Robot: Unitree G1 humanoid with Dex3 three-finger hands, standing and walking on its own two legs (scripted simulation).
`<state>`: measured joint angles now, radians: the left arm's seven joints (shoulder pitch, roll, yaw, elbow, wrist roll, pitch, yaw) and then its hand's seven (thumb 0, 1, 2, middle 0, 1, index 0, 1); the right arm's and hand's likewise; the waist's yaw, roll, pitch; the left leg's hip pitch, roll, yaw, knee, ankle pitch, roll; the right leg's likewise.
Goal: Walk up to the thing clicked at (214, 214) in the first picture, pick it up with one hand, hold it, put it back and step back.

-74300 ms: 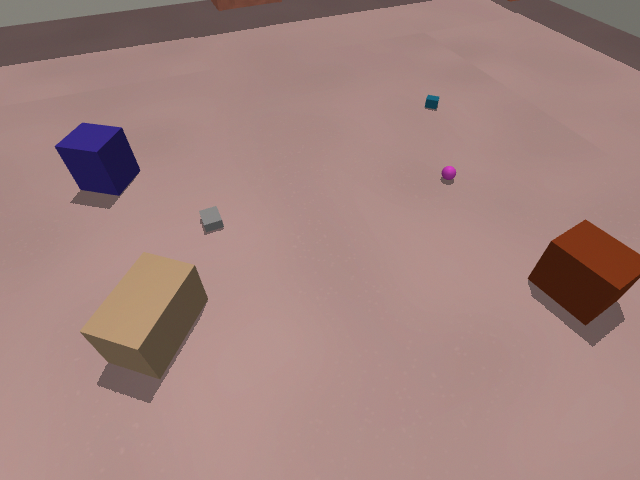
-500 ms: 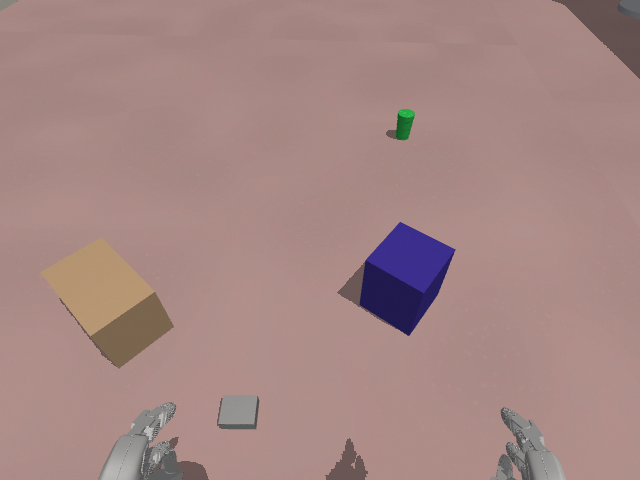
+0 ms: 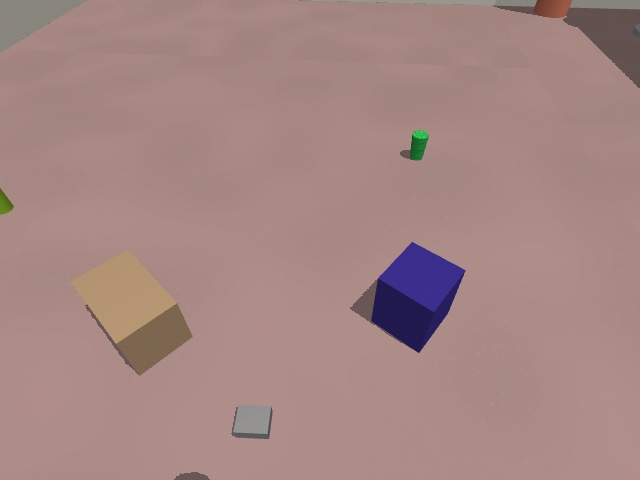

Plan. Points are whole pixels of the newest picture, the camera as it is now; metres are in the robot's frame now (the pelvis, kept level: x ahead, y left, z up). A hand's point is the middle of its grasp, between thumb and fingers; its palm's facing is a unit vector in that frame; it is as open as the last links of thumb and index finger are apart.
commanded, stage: stand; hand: left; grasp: from above
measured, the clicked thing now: (253, 421) +0.46 +0.24 -0.75
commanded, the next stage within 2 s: step back in 1.98 s
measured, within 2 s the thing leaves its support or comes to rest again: neither
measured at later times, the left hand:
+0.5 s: hand out of the picture +0.03 +0.23 -0.15, palm faces +0.03 -0.94 -0.35, open 7.4 cm
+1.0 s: hand out of the picture +0.09 +0.22 -0.14, palm faces +0.02 -0.94 -0.34, open 7.4 cm
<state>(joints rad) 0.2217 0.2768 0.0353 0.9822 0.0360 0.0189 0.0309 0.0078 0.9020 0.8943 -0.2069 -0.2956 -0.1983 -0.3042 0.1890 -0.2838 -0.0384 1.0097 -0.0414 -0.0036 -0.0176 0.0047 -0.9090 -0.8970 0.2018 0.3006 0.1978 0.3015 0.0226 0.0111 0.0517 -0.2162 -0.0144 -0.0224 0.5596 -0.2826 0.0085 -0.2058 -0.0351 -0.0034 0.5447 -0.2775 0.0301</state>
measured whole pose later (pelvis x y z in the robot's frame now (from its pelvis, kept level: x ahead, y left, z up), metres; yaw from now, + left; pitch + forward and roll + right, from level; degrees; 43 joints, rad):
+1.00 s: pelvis +0.02 -0.02 +0.02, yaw +0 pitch -3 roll +0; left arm 0.10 0.30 0.03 1.16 0.02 -0.01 0.01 0.00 0.90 0.89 -0.21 -0.30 -0.20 -0.30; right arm 0.12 -0.32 -0.01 1.13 -0.02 -0.01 -0.01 0.00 -0.91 -0.90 0.20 0.30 0.20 0.30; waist 0.01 0.02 0.07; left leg -0.09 0.01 -0.03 0.34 -0.19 -0.02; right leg -0.09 -0.01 -0.01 0.34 -0.19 0.01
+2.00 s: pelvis +0.01 -0.02 +0.02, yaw -1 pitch -3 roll +0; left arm 0.12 0.33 0.03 1.14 0.01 -0.01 0.00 0.00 0.90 0.89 -0.21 -0.30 -0.20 -0.30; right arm 0.13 -0.34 -0.01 1.13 -0.02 0.00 0.01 0.00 -0.91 -0.90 0.20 0.30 0.20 0.30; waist 0.00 0.02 0.06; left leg -0.10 0.02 -0.02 0.34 -0.18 -0.02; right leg -0.10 0.00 -0.01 0.33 -0.18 0.00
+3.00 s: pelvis -0.17 +0.04 -0.01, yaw -3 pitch -1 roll +1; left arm 0.11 0.35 0.07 0.77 0.04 0.04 0.01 0.01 0.90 0.89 -0.21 -0.30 -0.20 -0.30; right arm 0.17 -0.42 -0.05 0.88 0.00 0.03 -0.02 0.00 -0.91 -0.90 0.20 0.30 0.20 0.30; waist 0.00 0.00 0.18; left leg -0.29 -0.05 -0.08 0.81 -0.48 -0.03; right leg -0.38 0.00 0.03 0.60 -0.20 -0.01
